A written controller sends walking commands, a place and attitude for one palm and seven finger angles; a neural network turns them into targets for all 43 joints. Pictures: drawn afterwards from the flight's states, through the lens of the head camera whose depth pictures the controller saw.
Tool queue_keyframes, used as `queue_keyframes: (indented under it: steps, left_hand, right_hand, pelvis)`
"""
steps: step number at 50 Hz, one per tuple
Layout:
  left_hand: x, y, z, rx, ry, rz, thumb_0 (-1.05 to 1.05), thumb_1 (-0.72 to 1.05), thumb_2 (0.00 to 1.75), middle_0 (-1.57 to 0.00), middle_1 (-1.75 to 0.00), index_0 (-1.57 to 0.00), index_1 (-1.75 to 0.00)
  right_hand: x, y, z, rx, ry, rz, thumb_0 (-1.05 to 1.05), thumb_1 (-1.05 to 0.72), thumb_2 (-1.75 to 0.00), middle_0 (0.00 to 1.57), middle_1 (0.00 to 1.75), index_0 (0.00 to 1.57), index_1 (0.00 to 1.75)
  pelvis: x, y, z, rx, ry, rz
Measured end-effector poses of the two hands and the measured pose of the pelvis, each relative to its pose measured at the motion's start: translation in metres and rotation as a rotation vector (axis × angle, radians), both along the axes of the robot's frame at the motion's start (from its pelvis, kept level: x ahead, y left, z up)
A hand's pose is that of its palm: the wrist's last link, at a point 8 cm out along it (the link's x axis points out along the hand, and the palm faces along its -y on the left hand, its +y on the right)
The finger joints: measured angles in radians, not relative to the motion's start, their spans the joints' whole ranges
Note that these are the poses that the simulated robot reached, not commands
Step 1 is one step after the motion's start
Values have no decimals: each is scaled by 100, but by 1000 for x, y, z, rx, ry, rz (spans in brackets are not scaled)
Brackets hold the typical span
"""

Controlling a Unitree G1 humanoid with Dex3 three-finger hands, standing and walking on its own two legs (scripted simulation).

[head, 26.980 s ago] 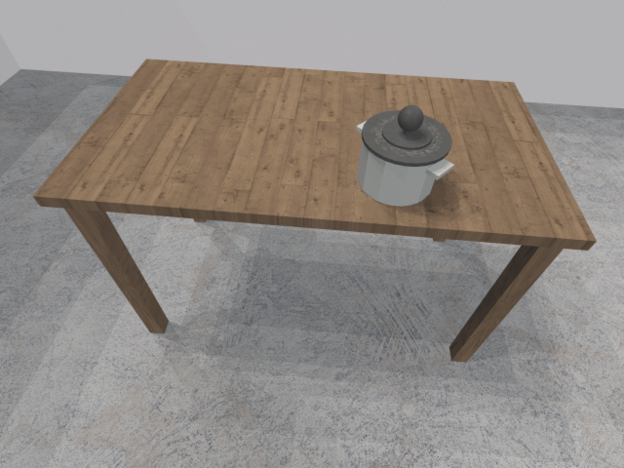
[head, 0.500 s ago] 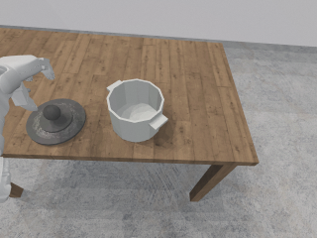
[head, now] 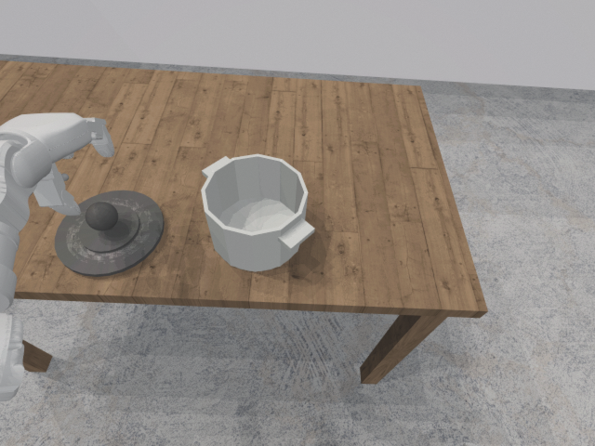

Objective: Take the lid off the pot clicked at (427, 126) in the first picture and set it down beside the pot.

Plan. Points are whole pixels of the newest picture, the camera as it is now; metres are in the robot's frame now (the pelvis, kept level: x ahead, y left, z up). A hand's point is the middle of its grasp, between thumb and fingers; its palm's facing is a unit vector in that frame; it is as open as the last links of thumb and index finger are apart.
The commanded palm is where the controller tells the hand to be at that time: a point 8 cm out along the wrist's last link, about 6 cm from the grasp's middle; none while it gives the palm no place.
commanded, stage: draw the hand back to the body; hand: left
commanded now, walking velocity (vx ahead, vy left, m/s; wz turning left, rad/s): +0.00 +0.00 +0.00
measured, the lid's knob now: (102, 216) +0.46 +0.34 -0.03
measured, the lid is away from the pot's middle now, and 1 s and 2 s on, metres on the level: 0.26 0.26 0.26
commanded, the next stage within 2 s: step back with the hand held close in 2.00 s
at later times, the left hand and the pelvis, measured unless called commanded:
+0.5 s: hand (109, 169) +0.39 +0.24 +0.16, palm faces +0.36 -0.87 -0.35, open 10.9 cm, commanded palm +0.33 +0.28 +0.18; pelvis +0.01 -0.04 +0.01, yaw -1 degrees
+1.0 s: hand (130, 208) +0.33 +0.19 +0.16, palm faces +0.46 -0.83 -0.32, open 8.7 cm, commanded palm +0.28 +0.23 +0.18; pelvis +0.03 -0.09 +0.01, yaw -1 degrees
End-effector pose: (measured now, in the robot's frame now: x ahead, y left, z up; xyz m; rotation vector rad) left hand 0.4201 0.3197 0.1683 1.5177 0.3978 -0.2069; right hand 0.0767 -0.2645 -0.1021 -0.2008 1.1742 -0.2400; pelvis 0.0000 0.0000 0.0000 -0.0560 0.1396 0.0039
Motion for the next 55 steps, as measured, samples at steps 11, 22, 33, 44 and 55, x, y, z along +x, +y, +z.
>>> queue_keyframes:
  steps: [11, 22, 33, 44, 55]
  left_hand:
    - [-39, -5, 0, -13, -20, 21, 0, 1, 63, -35, -88, -35, -87]
    - [-64, -40, -6, -1028, -663, 250, 0, 1, 63, -35, -87, -35, -87]
    - [-88, -53, 7, -1091, -824, 355, 0, 18, 68, -32, -77, -32, -76]
    - [-115, -73, 6, -1053, -834, 407, 1, 41, 75, -28, -62, -28, -61]
    - [-141, -93, 8, -1060, -837, 377, 1, 66, 83, -24, -46, -25, -45]
  right_hand:
    - [42, 6, 3, 56, -99, 77, 1, -90, -90, 20, 30, 20, 30]
    - [69, 9, 23, 14, -265, 146, 1, -90, -90, 20, 30, 20, 30]
    - [71, -43, 19, -15, -287, 90, 1, -90, -90, 20, 30, 20, 30]
    - [94, -75, 14, -17, -315, 97, 2, -90, -90, 20, 30, 20, 30]
    - [123, -70, 25, 15, -434, 129, 1, -90, -90, 20, 30, 20, 30]
  pelvis:
    - [-4, -10, 2, 9, -35, 15]
    - [3, -34, 7, 23, -123, -12]
    - [21, -61, 7, 33, -142, -21]
    - [30, -86, 7, 40, -154, -11]
    - [30, -95, 7, 43, -175, -16]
